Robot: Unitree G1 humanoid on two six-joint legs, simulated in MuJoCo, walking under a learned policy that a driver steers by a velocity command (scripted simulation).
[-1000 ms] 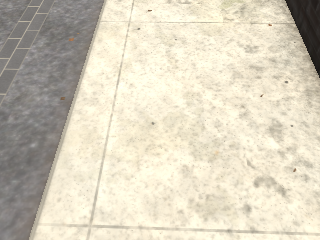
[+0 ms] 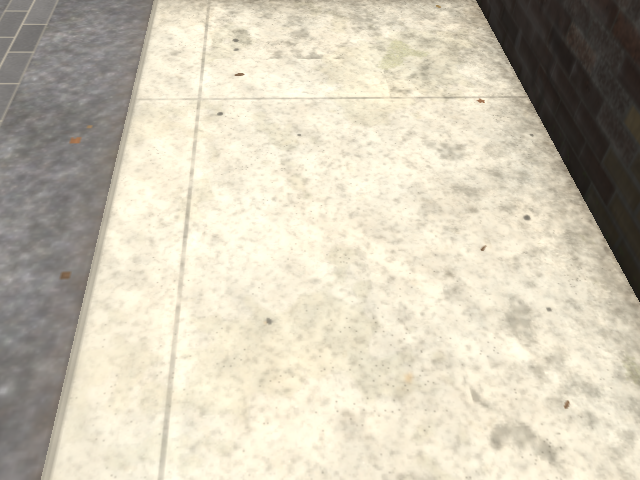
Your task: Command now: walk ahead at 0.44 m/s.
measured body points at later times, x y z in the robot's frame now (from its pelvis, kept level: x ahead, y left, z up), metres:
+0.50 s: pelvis +0.31 -0.06 +0.00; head +0.33 -0.06 +0.45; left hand +0.34 +0.19 -0.14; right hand +0.41 -0.31 -0.12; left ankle +0.32 +0.09 -0.61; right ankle +0.30 -0.13 -0.74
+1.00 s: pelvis +0.61 -0.01 +0.00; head +0.64 -0.01 +0.45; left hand +0.72 +0.26 -0.13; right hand +0.71 -0.27 -0.13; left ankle +0.65 +0.09 -0.74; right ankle +0.60 -0.16 -0.66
